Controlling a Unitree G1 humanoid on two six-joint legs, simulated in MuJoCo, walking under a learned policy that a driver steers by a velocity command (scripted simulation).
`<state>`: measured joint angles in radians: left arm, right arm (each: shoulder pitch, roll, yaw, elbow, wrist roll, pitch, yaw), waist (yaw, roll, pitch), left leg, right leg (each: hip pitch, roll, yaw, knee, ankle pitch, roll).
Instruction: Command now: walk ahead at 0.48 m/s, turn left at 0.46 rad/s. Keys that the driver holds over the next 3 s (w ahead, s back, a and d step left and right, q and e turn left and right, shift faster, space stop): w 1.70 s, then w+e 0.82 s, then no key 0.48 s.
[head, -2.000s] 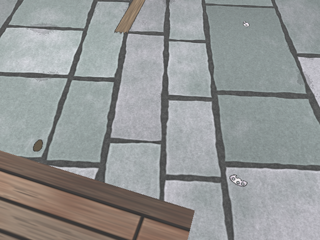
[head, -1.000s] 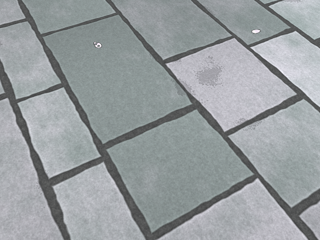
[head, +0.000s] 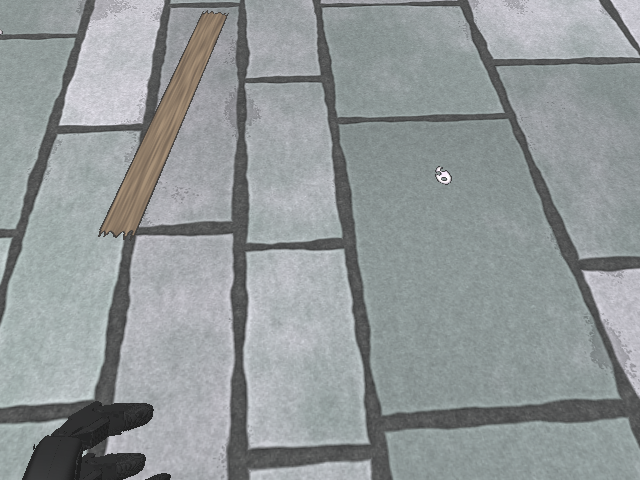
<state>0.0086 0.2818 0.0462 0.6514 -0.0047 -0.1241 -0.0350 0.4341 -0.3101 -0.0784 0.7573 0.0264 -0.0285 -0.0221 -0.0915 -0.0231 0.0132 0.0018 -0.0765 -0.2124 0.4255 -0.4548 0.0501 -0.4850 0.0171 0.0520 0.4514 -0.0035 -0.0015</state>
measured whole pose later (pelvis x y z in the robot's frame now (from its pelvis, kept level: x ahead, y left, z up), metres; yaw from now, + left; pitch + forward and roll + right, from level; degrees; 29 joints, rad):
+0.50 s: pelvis +0.27 +0.04 +0.00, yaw +5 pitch +2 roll -2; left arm 0.40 0.31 0.06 0.87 -0.02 -0.06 -0.01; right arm 0.05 -0.27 -0.03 0.62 0.01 -0.07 0.03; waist 0.09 0.02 0.02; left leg -0.47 0.03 0.00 0.51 -0.06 0.05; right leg 0.01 -0.02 -0.03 0.39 -0.42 0.03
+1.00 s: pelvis +0.54 +0.06 +0.01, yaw +5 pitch +2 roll +2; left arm 0.01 0.26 0.02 0.71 -0.01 -0.08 -0.05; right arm 0.42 -0.30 -0.06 0.86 0.02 -0.05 0.00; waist -0.09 -0.03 0.02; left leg 0.08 -0.04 0.03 0.25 -0.37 0.01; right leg -0.53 -0.04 0.00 0.50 -0.01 -0.04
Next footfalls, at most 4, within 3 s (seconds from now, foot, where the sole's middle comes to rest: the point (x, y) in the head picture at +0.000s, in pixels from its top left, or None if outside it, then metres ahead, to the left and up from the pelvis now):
0.50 left None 0.42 0.16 -0.76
1.02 right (313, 357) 0.74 -0.04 -0.76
1.56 left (199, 268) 1.01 0.23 -0.76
2.10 right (282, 178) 1.31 0.00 -0.76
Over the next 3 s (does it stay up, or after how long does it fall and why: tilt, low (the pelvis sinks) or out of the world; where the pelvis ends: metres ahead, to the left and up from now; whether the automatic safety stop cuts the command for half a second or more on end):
stays up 1.54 0.06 0.01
